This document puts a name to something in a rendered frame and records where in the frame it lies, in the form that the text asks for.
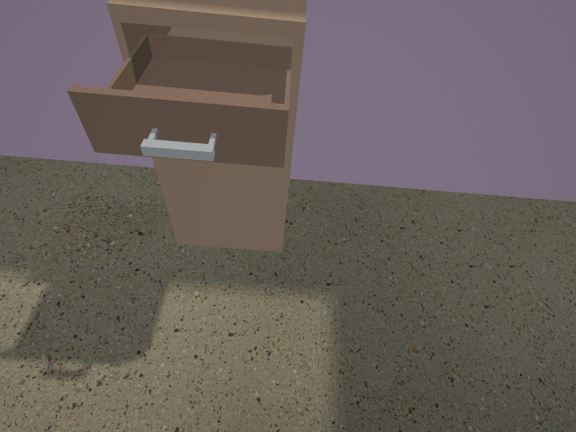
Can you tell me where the cabinet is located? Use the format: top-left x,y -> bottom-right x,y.
106,0 -> 306,252

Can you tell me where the handle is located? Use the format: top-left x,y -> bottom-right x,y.
140,128 -> 217,161

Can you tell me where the drawer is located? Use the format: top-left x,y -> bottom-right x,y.
67,33 -> 293,168

